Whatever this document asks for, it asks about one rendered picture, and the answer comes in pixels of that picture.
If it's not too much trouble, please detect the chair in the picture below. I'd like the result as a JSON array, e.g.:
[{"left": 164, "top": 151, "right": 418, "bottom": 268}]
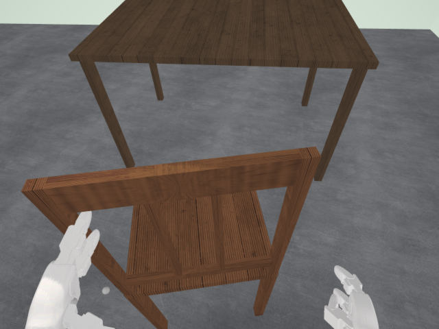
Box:
[{"left": 21, "top": 147, "right": 321, "bottom": 329}]

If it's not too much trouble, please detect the left robot hand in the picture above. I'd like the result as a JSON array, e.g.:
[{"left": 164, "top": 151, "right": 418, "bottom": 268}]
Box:
[{"left": 25, "top": 211, "right": 114, "bottom": 329}]

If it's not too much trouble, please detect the table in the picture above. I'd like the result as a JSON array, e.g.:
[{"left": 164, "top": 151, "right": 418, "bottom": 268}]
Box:
[{"left": 69, "top": 0, "right": 379, "bottom": 181}]

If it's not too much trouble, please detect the right robot hand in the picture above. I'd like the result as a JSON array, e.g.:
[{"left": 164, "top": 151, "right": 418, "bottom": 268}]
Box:
[{"left": 324, "top": 265, "right": 379, "bottom": 329}]

